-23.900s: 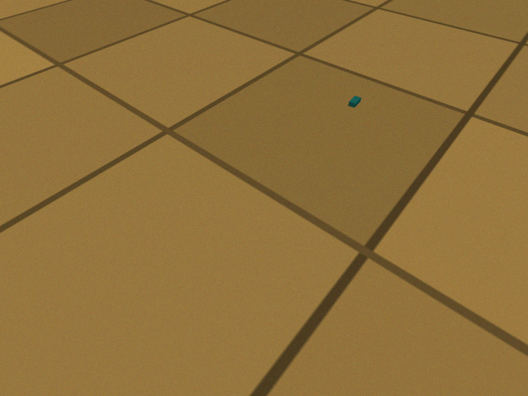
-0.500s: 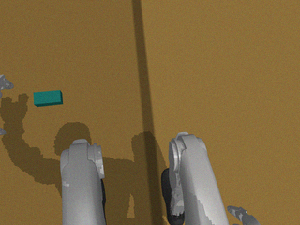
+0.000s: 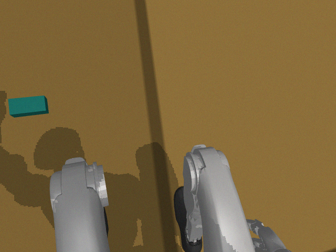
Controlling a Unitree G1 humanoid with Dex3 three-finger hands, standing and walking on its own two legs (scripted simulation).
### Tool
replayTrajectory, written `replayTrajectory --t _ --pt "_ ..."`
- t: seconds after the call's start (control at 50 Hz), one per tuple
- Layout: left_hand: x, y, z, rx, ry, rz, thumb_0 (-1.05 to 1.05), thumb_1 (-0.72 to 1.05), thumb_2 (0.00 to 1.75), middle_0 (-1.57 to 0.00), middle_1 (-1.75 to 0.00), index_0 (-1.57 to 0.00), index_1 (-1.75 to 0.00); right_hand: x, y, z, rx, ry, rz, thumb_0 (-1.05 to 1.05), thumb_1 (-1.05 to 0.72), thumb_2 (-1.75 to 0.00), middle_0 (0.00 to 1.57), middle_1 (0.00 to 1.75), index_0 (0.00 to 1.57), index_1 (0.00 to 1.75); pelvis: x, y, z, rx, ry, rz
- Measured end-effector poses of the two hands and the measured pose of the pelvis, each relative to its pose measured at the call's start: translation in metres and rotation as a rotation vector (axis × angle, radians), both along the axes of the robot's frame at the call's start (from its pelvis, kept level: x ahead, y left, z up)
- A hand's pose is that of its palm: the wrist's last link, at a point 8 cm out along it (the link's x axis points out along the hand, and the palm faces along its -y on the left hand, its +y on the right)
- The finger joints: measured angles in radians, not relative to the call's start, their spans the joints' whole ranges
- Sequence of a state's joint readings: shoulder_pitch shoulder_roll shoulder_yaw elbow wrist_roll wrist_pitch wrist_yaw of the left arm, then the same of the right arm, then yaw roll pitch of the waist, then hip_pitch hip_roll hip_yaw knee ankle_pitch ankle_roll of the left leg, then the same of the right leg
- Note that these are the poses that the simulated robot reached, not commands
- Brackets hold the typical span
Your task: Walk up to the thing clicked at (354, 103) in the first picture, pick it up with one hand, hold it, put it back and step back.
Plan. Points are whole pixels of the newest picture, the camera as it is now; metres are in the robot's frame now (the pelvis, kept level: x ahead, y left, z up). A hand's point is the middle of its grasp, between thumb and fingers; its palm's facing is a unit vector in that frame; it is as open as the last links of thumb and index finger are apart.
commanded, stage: rise first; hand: left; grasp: from above
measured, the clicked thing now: (29, 106) +0.49 +0.34 -0.31
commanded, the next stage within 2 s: none
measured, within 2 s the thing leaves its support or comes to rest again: neither
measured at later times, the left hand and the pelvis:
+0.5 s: hand out of the picture +0.43 +0.39 -0.18, palm faces -0.43 -0.13 -0.89, open 13.2 cm; pelvis +0.00 +0.00 -0.01, yaw -2 degrees
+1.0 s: hand out of the picture +0.44 +0.39 -0.19, palm faces -0.42 -0.13 -0.90, open 13.2 cm; pelvis +0.00 +0.00 -0.02, yaw -3 degrees
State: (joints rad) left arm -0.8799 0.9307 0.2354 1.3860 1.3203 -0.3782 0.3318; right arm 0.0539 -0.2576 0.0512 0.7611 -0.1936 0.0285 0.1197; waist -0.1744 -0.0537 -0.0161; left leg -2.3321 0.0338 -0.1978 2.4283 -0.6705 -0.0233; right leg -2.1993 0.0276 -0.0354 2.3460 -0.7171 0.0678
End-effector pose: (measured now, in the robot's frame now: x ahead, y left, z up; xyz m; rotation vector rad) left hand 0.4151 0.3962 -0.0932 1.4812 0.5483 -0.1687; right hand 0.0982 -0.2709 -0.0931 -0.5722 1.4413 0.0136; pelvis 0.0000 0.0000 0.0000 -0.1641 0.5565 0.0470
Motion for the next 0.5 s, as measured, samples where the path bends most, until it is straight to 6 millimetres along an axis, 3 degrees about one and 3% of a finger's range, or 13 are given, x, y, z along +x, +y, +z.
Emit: replayTrajectory --t 0.5 --pt "0.017 -0.002 -0.025 -0.028 -0.007 0.006 0.00 -0.35 0.85 -0.27 -0.81 -0.25 -0.82 -0.021 -0.003 -0.003 -0.016 0.074 -0.006 0.00 -0.91 -0.90 0.20 0.29 0.20 0.30 0.003 0.002 -0.013 -0.019 -0.014 -0.017"
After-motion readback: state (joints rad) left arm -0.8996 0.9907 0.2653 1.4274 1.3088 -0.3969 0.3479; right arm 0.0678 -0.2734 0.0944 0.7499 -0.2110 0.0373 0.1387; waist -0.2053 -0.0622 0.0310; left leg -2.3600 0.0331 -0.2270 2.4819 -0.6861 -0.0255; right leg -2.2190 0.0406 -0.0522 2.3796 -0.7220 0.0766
